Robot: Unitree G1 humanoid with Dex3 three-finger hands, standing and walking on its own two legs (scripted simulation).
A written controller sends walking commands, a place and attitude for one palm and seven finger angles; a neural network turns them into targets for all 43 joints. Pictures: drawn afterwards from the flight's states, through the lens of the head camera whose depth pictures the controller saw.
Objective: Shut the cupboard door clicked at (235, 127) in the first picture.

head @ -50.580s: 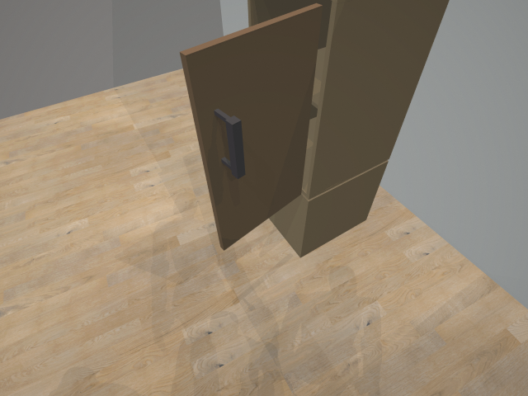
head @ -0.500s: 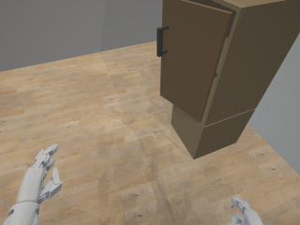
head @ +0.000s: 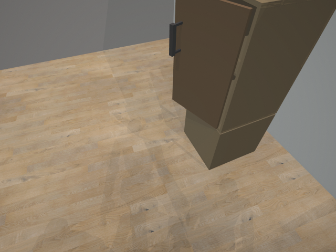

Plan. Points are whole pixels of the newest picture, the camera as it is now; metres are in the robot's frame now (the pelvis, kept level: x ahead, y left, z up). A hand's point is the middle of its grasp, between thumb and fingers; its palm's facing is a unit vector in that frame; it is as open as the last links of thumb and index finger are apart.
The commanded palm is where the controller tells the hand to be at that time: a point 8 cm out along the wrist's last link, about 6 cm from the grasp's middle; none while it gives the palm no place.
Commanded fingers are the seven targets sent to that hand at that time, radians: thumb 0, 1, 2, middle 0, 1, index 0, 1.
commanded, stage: let the arm hang, fingers relaxed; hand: left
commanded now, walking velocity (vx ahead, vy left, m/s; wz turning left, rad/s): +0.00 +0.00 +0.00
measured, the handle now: (176, 39) +0.96 +0.01 +0.05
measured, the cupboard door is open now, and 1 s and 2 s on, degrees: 20 20 20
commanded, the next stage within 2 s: look to check the result in 0.50 s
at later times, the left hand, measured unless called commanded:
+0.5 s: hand out of the picture -0.01 +0.15 -0.18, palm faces +0.01 -0.99 -0.15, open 7.3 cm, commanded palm none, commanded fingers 0.00 0.90 0.90 -0.20 -0.30 -0.20 -0.30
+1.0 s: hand out of the picture +0.02 +0.18 -0.17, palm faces -0.01 -0.98 -0.21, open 7.3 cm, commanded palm none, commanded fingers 0.00 0.90 0.90 -0.20 -0.30 -0.20 -0.30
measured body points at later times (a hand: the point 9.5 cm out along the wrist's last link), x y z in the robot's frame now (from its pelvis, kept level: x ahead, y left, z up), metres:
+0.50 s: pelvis +0.01 +0.00 +0.00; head +0.00 +0.00 +0.45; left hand -0.01 +0.21 -0.16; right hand -0.01 -0.22 -0.16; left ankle +0.05 +0.09 -0.74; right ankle +0.01 -0.14 -0.74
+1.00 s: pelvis +0.02 -0.01 +0.00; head +0.03 -0.01 +0.45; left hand +0.02 +0.23 -0.16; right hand +0.02 -0.24 -0.15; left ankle +0.05 +0.09 -0.74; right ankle +0.01 -0.14 -0.74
